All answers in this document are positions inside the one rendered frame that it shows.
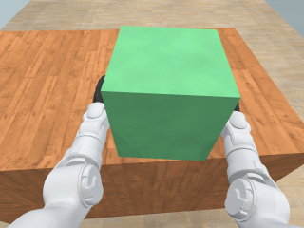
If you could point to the robot right upper arm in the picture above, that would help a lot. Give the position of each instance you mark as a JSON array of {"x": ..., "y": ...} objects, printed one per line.
[{"x": 253, "y": 204}]

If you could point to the pedestal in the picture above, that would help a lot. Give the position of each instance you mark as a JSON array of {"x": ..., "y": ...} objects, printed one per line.
[{"x": 48, "y": 79}]

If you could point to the robot right forearm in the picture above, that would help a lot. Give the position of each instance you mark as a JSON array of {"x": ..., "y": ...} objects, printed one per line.
[{"x": 241, "y": 152}]

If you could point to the robot left upper arm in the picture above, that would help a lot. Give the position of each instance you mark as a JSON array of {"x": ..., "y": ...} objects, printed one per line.
[{"x": 69, "y": 194}]

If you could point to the robot right hand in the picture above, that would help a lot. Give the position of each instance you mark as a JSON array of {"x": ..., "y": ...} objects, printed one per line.
[{"x": 237, "y": 107}]

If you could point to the robot left hand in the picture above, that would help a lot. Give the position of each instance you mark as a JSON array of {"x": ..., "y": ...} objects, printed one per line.
[{"x": 97, "y": 98}]

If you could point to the robot left forearm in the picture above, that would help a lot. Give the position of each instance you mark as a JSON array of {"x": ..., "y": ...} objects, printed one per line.
[{"x": 89, "y": 141}]

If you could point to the carton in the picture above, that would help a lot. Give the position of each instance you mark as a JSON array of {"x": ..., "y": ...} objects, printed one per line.
[{"x": 168, "y": 92}]

